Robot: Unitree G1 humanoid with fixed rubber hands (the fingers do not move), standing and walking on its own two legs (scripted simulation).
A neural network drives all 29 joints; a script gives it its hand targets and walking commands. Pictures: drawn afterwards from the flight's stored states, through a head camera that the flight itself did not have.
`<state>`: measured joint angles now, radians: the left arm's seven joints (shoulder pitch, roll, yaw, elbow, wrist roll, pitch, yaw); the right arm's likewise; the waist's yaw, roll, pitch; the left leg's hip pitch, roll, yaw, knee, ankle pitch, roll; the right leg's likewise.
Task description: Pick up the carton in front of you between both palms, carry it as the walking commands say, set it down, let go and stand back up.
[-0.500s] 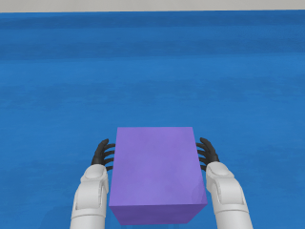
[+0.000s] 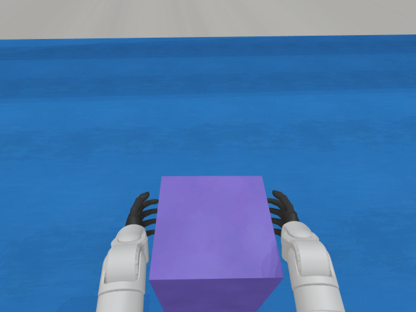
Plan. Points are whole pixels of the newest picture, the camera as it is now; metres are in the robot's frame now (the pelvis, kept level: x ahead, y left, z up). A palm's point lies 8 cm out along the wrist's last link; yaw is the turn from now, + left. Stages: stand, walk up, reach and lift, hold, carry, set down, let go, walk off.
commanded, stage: carry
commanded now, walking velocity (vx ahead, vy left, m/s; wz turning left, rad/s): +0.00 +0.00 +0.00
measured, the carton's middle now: (211, 247) +0.28 +0.00 -0.05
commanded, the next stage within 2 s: hold in 1.34 s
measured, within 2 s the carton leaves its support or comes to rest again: neither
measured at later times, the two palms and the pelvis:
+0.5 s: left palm (129, 249) +0.24 +0.16 +0.04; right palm (292, 247) +0.24 -0.14 +0.04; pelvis -0.04 +0.01 +0.00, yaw +0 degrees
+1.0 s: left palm (131, 258) +0.22 +0.15 +0.04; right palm (299, 258) +0.22 -0.15 +0.04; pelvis -0.06 +0.00 +0.00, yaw +0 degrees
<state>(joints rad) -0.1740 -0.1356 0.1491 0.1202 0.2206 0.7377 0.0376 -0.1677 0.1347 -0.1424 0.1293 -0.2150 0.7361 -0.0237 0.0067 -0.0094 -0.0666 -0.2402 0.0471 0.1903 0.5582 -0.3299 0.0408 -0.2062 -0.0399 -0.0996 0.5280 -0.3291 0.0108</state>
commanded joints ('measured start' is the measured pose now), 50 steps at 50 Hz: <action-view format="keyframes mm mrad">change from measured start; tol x8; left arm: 1 -525 -908 -602 -61 -256 -40 -238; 50 -516 -926 -585 -85 -277 -45 -248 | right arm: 1 -484 889 524 -44 225 -45 227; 50 -508 916 573 -102 244 -43 231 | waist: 1 -2 71 -207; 14 -7 -13 -309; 24 -1 91 -247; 32 -4 -26 -235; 50 -5 5 -268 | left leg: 1 105 120 -129 -138 305 1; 4 93 140 -134 -115 355 11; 7 97 131 -135 -152 241 2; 16 97 127 -122 -128 363 -4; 35 24 118 -132 -185 82 -3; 50 74 124 -123 -144 212 -1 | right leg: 1 -8 -102 85 -64 197 -29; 16 24 -115 79 -59 271 -38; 34 -37 -104 95 -105 98 -35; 50 -40 -113 98 -104 188 -43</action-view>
